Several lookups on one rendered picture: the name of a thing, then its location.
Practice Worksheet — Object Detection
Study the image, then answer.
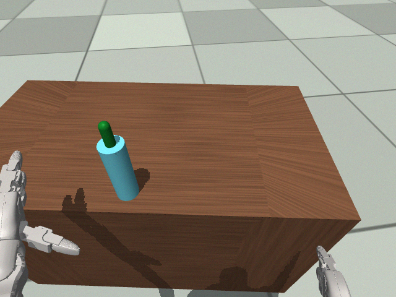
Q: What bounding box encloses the bottle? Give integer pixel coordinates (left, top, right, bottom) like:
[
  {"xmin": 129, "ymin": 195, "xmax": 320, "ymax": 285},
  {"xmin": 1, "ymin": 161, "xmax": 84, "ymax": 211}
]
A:
[{"xmin": 97, "ymin": 121, "xmax": 139, "ymax": 201}]

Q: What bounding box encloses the left robot hand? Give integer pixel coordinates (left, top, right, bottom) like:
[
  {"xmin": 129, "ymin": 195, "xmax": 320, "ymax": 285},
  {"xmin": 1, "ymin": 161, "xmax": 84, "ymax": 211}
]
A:
[{"xmin": 0, "ymin": 150, "xmax": 80, "ymax": 256}]

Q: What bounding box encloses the left robot arm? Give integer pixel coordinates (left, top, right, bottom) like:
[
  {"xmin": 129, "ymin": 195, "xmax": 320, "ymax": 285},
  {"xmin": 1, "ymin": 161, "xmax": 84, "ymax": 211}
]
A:
[{"xmin": 0, "ymin": 239, "xmax": 28, "ymax": 297}]

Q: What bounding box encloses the right robot hand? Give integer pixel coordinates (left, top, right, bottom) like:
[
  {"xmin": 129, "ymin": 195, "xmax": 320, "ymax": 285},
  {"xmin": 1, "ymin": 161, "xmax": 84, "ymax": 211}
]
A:
[{"xmin": 316, "ymin": 246, "xmax": 351, "ymax": 297}]

